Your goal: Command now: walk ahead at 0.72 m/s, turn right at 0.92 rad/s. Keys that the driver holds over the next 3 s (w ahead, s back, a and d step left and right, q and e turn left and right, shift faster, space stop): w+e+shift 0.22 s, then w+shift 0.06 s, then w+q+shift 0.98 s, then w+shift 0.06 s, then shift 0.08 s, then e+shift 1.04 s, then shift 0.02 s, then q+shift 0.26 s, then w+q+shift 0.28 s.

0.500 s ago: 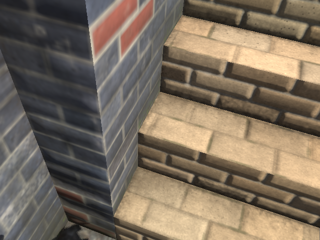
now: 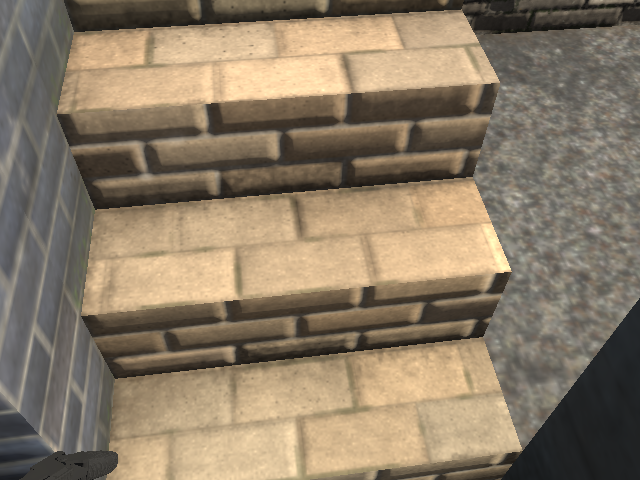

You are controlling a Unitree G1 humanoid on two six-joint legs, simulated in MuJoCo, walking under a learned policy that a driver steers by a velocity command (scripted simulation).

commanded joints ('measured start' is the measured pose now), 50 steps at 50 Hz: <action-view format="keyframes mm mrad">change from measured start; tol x64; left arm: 1 -92 95 13 -125 11 -9 -20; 50 -213 -81 -57 -177 86 -28 -125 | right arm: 1 19 -126 -18 -54 -15 -31 -29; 50 149 125 40 -119 -14 4 -43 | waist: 1 -20 102 24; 50 60 92 -23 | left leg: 1 268 332 -304 -264 -184 77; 13 220 317 105 -232 370 116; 19 -498 -67 -355 1398 -325 -114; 29 -824 -50 -145 2062 -187 -125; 39 -171 -6 73 970 -587 74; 43 -107 133 -1020 -102 -367 23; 50 -112 -16 -520 323 198 119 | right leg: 1 -408 -129 17 273 138 18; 13 -109 -138 -175 -192 164 26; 17 966 -149 92 -347 781 45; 19 829 -560 769 -746 627 -306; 31 569 -422 -96 -811 225 -45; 40 542 -323 -286 -455 1841 -132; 42 240 -93 -76 -92 175 -6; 50 -165 146 -29 908 -8 53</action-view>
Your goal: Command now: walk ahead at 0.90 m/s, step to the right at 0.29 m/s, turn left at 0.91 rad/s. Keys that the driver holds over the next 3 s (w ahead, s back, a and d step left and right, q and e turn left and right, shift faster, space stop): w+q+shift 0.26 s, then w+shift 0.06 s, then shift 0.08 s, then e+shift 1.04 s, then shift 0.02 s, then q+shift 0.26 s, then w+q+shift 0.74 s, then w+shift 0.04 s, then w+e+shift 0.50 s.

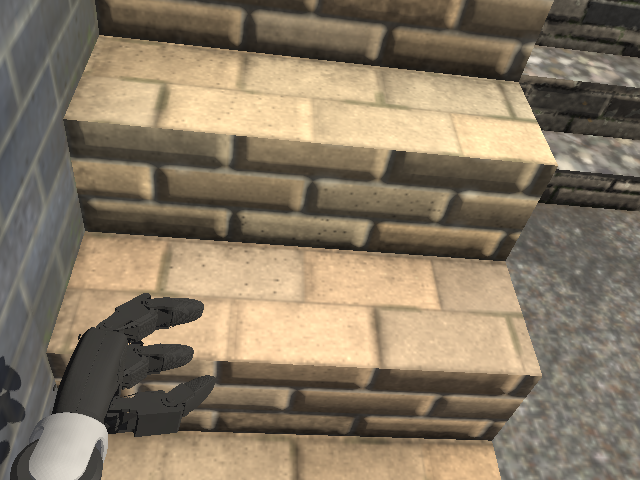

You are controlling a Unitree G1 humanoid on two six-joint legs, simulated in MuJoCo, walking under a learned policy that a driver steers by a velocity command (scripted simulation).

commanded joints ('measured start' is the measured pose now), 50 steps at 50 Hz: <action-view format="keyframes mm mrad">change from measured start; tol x32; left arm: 1 51 -18 -23 -102 20 7 -30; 43 517 -59 -15 -92 -14 124 218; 50 205 27 25 -18 -35 166 186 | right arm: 1 -11 -62 -24 -47 -2 -14 -34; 50 -271 -183 -3 -108 -33 72 -92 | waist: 1 75 152 -56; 15 214 244 -237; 19 7 -237 -57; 26 133 304 -180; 37 85 -88 -196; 50 61 279 40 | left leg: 1 196 138 -379 -344 436 104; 10 224 220 -551 -685 766 75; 16 611 151 -404 -335 1756 -112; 19 225 -71 -125 358 -164 -107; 21 -142 -32 -62 726 -328 -158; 30 -92 227 -6 304 124 -191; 39 368 293 85 -963 919 -12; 42 418 680 34 -564 1524 93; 46 463 660 -10 -762 398 155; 50 229 534 165 -773 252 123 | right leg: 1 -258 55 27 303 -71 32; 15 -183 10 -58 -465 -368 107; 19 121 -114 -25 -1435 513 -227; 21 206 -265 90 -1196 951 -275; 24 302 -480 727 -1238 -165 -378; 32 66 -193 368 -953 427 -266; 37 -48 -128 351 -792 139 -166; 42 -655 88 62 900 -434 109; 50 -403 -130 5 270 252 169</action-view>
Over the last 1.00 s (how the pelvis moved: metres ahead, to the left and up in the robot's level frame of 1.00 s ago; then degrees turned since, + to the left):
0.36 0.01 0.14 6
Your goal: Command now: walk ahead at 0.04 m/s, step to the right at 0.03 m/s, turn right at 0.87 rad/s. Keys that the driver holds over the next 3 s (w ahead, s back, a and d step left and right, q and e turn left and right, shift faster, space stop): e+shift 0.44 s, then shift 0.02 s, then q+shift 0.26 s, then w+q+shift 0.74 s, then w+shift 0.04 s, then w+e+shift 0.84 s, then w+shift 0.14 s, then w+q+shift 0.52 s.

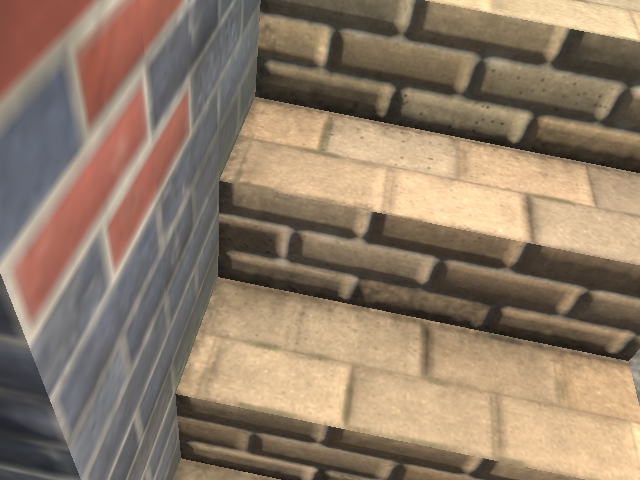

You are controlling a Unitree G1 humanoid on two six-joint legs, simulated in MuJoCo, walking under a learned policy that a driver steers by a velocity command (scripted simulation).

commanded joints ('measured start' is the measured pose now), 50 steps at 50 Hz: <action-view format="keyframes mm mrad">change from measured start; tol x32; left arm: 1 -243 88 32 -140 -12 -22 -18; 50 -162 134 93 72 -13 -266 -74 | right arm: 1 -57 -189 -58 -168 6 -19 -47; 50 -68 -181 -150 -134 68 -79 99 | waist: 1 -74 241 89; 13 -53 230 -89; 16 -81 -309 -30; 41 10 383 65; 44 39 -165 54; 50 -73 34 13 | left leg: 1 -77 250 -148 -339 77 120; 14 89 267 -4 -208 95 13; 18 -536 -57 -233 833 -137 -193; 31 -62 -41 -247 107 -14 -73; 35 -27 -23 -368 -110 549 29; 41 -324 63 -715 -441 -511 156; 45 -675 -46 -427 465 -84 13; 50 -591 6 -322 750 266 -41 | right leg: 1 45 -86 30 -539 217 -25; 10 402 -128 -149 -1279 -263 -142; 15 779 -49 -174 -1840 30 -311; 16 957 -249 201 -1732 707 -411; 19 795 -291 290 -1860 233 -490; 27 813 -292 247 -1724 602 -450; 42 848 16 -32 -1693 -282 -245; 45 958 -450 669 -2120 -587 -455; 50 891 -255 93 -2076 -60 -314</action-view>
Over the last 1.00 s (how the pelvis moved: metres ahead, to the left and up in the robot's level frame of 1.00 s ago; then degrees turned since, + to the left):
-0.17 0.07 -0.15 3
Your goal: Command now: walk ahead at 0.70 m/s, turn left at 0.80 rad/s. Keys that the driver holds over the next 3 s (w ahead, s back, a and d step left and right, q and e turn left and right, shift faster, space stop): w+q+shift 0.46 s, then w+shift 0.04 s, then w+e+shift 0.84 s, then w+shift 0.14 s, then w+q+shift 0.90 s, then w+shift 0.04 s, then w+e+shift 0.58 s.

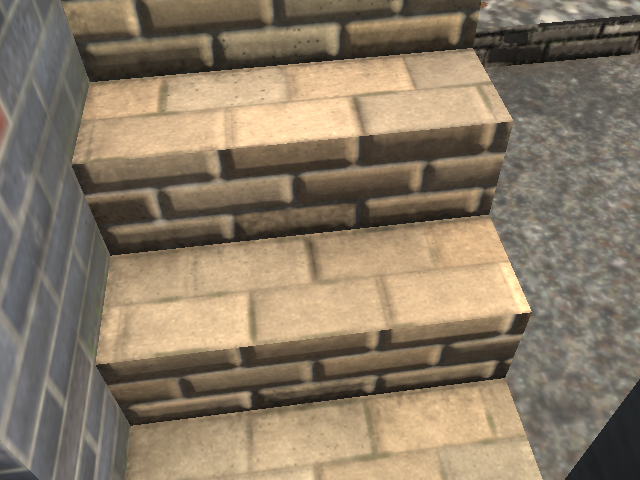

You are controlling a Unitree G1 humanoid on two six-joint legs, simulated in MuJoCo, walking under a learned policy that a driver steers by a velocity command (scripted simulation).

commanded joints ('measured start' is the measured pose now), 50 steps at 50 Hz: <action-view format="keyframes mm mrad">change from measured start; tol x64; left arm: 1 -114 66 -4 -69 17 -17 7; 50 85 147 -71 -280 20 125 -43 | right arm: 1 -20 -54 -9 -76 -25 0 6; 34 595 -111 42 136 -51 31 -184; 50 -81 -107 15 -29 25 47 -100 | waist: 1 -23 -83 19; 46 115 302 -234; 50 188 -408 -281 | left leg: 1 -197 77 6 150 175 -34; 14 348 -31 291 -394 -129 68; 18 895 385 -591 -747 1638 165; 21 775 327 -533 -815 700 167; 41 776 285 155 -1066 926 -18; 47 815 344 191 -673 2179 127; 50 -100 -8 -11 242 -201 46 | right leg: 1 94 -244 174 -228 25 -35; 10 145 -302 -24 -214 158 -88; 14 192 -311 -129 278 1172 -66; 17 -768 40 31 1376 -436 109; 31 -1151 74 268 2124 -288 213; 50 136 -123 685 216 -182 -267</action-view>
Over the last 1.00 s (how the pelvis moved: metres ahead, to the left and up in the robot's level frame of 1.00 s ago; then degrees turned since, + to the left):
-0.14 -0.04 0.02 -14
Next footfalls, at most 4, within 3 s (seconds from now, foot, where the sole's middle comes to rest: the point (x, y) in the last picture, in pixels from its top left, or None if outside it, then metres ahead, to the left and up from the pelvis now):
0.32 left None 0.11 0.16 -0.78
0.90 right None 0.40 -0.09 -0.56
1.76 left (330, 324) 0.61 0.05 -0.35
2.08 right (447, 274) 0.72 -0.15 -0.35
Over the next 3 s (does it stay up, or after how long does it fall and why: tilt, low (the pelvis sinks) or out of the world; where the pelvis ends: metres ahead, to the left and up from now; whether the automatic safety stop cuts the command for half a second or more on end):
stays up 0.78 0.01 0.56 its command is cut before an obstacle after 0.3 s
